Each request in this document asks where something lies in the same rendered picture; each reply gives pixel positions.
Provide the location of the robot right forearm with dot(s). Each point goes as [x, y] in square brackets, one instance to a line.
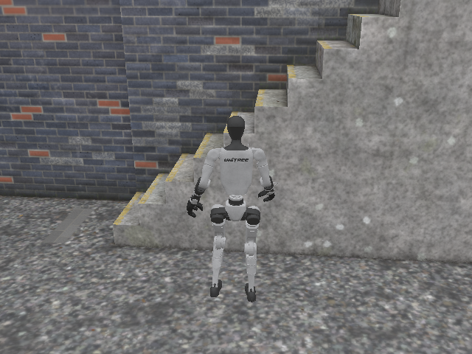
[270, 189]

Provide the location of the robot right thigh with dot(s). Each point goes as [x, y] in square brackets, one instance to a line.
[252, 224]

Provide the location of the robot left upper arm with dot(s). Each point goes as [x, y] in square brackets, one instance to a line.
[212, 156]

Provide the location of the robot right foot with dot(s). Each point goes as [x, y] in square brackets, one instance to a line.
[251, 297]

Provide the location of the robot right upper arm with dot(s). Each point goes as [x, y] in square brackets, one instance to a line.
[258, 155]

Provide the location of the robot left forearm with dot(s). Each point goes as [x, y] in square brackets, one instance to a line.
[197, 193]

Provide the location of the right robot hand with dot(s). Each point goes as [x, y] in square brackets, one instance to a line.
[268, 198]

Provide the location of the left robot hand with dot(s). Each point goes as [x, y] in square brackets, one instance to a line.
[190, 207]

